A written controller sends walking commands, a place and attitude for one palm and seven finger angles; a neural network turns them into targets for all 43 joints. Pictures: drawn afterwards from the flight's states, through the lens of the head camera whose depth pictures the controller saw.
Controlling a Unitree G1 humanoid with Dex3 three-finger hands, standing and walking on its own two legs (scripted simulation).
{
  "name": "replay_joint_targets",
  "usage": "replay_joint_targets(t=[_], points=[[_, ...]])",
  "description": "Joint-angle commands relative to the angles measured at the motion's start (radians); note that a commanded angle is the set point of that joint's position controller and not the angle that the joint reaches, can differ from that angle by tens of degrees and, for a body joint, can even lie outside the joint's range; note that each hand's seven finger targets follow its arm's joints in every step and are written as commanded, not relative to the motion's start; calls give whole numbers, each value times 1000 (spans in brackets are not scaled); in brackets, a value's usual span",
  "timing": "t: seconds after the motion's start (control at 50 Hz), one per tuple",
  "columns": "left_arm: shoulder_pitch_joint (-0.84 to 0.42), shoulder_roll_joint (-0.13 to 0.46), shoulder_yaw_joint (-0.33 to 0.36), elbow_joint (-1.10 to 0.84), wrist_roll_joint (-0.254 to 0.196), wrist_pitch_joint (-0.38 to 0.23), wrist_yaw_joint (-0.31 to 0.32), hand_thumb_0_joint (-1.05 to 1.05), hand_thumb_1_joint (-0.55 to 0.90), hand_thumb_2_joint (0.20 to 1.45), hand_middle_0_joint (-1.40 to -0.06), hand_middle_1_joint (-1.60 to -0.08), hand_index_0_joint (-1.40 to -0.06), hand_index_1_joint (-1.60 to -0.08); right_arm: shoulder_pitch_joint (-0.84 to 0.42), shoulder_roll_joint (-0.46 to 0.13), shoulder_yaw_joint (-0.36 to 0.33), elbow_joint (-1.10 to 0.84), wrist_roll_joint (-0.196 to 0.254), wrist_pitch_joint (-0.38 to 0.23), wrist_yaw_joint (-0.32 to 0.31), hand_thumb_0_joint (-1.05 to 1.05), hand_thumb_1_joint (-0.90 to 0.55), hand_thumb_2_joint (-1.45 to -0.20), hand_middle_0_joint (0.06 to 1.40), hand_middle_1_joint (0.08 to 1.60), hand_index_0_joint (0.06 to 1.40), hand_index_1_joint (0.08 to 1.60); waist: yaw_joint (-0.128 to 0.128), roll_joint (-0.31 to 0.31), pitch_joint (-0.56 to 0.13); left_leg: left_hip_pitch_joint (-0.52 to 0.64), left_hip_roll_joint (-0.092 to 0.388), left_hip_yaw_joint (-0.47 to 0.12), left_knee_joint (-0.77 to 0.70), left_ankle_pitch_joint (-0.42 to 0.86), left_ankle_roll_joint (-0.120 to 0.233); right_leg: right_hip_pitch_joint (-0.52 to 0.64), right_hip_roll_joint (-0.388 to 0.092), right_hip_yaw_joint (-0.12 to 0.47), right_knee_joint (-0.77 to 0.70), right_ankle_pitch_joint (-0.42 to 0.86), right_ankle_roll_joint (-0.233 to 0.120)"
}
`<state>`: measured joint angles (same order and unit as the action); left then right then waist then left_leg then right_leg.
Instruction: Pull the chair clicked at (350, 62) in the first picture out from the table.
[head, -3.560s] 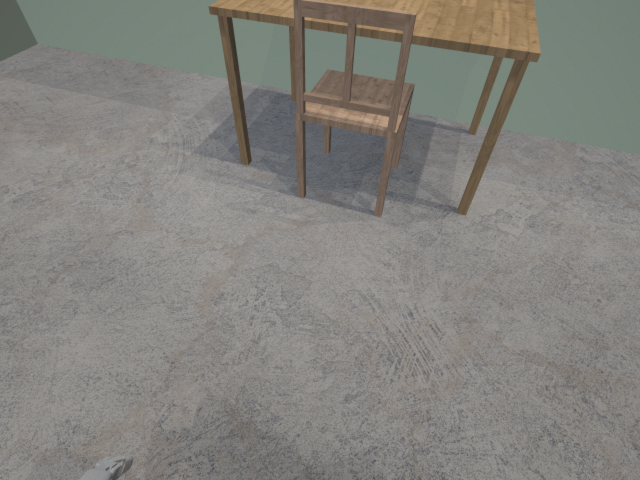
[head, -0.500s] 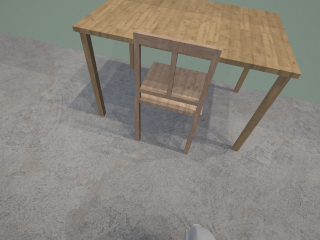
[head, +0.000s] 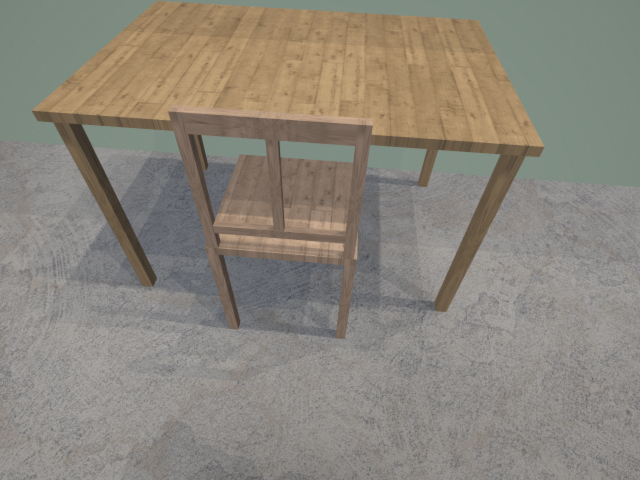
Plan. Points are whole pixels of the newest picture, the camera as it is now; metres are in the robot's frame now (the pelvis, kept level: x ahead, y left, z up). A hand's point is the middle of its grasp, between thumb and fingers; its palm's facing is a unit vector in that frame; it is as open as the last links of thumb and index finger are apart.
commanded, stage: take the last steps up to it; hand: left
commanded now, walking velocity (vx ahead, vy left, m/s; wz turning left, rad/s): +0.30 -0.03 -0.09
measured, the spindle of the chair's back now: (276, 187) +0.72 +0.13 -0.10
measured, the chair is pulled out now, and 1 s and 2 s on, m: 0.00 0.00 0.00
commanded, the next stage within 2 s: come to a stop and stand still in 0.70 s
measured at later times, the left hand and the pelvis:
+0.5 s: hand (224, 452) +0.20 +0.16 -0.18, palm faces -0.09 -0.98 -0.20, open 7.3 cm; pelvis +0.13 -0.03 -0.01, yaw -5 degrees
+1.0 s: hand (251, 427) +0.24 +0.12 -0.19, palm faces +0.02 -0.99 -0.11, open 7.3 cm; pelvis +0.25 -0.03 +0.00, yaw -4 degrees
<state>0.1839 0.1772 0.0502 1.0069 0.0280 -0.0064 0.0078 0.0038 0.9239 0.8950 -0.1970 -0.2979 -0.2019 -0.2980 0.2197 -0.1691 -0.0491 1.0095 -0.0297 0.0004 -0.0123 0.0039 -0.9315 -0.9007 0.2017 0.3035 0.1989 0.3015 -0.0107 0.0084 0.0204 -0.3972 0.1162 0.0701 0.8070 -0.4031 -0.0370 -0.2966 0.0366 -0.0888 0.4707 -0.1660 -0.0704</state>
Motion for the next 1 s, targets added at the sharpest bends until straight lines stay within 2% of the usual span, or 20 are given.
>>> replay_joint_targets(t=[0.0,0.02,0.06,0.08,0.14,0.18,0.26,0.38,0.42,0.44,0.46,0.48,0.52,0.62,0.74,0.8,0.82,0.86,0.92,0.98], points=[[20,152,41,-43,-11,-5,-6,0,900,900,-200,-300,-200,-300,191,-37,-2,19,2,-24,0,0,-900,-900,200,300,200,300,-31,-125,-9,258,-56,64,-256,67,11,-132,-208,236,-209,-417,-82],[35,121,34,-43,-15,-1,-10,0,900,900,-200,-300,-200,-300,231,-54,-3,36,2,-31,-4,0,-900,-900,200,300,200,300,-43,-23,1,350,-34,18,-360,37,18,-212,-160,202,-115,-441,-50],[-12,42,22,-92,-17,-7,-21,0,900,900,-200,-300,-200,-300,291,-197,-31,19,-15,-36,-12,0,-900,-900,200,300,200,300,-80,368,133,278,338,-522,-740,-412,166,-425,-2,3,349,-369,35],[-49,86,35,-103,1,-6,-26,0,900,900,-200,-300,-200,-300,239,-190,-24,5,-12,-34,-16,0,-900,-900,200,300,200,300,-64,254,203,163,361,-538,-782,-408,205,-408,-73,101,480,-287,26],[50,73,40,-45,7,-9,-42,0,900,900,-200,-300,-200,-300,131,-113,2,-11,-2,-60,-19,0,-900,-900,200,300,200,300,13,130,145,192,213,-251,-706,-85,145,-363,-94,95,598,-129,44],[67,55,31,-25,1,-10,-40,0,900,900,-200,-300,-200,-300,174,-100,2,7,3,-72,-22,0,-900,-900,200,300,200,300,6,109,79,290,164,-140,-665,129,142,-356,-97,81,607,-64,61],[11,36,20,-34,-2,-11,-37,0,900,900,-200,-300,-200,-300,274,-95,-2,55,5,-79,-24,0,-900,-900,200,300,200,300,-29,90,49,412,178,-82,-622,393,182,-379,-121,47,499,-74,76],[-44,12,12,-43,-8,-23,-39,0,900,900,-200,-300,-200,-300,281,-113,-18,93,-5,-62,-16,0,-900,-900,200,300,200,300,-48,173,76,355,182,-32,-552,401,182,-193,-97,-37,169,-148,53],[54,34,21,-4,-7,-31,-36,0,900,900,-200,-300,-200,-300,254,-107,-17,98,1,-57,-15,0,-900,-900,200,300,200,300,3,124,44,263,151,-5,-449,372,149,9,-60,-66,51,-51,40],[176,62,32,40,-4,-40,-31,0,900,900,-200,-300,-200,-300,236,-97,-15,97,8,-58,-12,0,-900,-900,200,300,200,300,62,59,-20,210,105,44,-314,366,119,178,-58,-50,0,-3,27],[296,135,48,77,3,-52,-21,0,900,900,-200,-300,-200,-300,241,-59,-9,87,19,-62,-2,0,-900,-900,200,300,200,300,108,-88,-98,30,40,107,-84,232,81,395,-213,134,-37,-49,-27],[393,238,69,98,-5,-56,-10,0,900,900,-200,-300,-200,-300,241,-3,10,52,26,-65,2,0,-900,-900,200,300,200,300,120,-318,-166,-161,-77,108,205,-182,53,518,-441,477,-165,7,-121],[322,192,55,91,-17,-52,4,0,900,900,-200,-300,-200,-300,168,-28,-8,35,22,-52,-3,0,-900,-900,200,300,200,300,94,-194,-89,-204,-34,-34,419,-133,76,359,-436,439,-229,33,-159],[119,49,8,38,-4,-60,19,0,900,900,-200,-300,-200,-300,204,28,-1,68,8,-23,2,0,-900,-900,200,300,200,300,-27,-92,36,-63,12,-19,236,36,41,43,-320,110,-249,226,-105],[144,92,8,56,-5,-56,15,0,900,900,-200,-300,-200,-300,103,19,9,31,10,-30,14,0,-900,-900,200,300,200,300,2,-104,33,26,-26,26,-72,99,34,69,-302,101,-240,165,-111],[138,79,2,69,-13,-44,15,0,900,900,-200,-300,-200,-300,97,-1,16,40,8,-39,5,0,-900,-900,200,300,200,300,-5,-99,39,157,-49,32,-266,211,28,57,-258,80,-165,150,-69],[133,59,-4,74,-15,-39,19,0,900,900,-200,-300,-200,-300,124,-9,17,58,12,-45,1,0,-900,-900,200,300,200,300,-17,-47,30,245,-34,3,-342,359,22,28,-222,59,-94,162,-34],[191,-3,-24,80,-28,-26,28,0,900,900,-200,-300,-200,-300,144,-102,19,57,9,-53,-18,0,-900,-900,200,300,200,300,12,187,-44,313,161,-177,-394,862,107,39,-117,-1,17,-78,64],[226,10,-33,120,-23,2,38,0,900,900,-200,-300,-200,-300,37,-93,31,52,21,-37,-40,0,-900,-900,200,300,200,300,41,240,1,241,163,-174,-478,890,149,106,-115,16,55,-211,85],[220,45,-29,121,-23,17,42,0,900,900,-200,-300,-200,-300,38,-103,17,50,28,-28,-50,0,-900,-900,200,300,200,300,25,154,-42,351,172,-171,-462,1018,160,45,-122,57,104,-234,89]])
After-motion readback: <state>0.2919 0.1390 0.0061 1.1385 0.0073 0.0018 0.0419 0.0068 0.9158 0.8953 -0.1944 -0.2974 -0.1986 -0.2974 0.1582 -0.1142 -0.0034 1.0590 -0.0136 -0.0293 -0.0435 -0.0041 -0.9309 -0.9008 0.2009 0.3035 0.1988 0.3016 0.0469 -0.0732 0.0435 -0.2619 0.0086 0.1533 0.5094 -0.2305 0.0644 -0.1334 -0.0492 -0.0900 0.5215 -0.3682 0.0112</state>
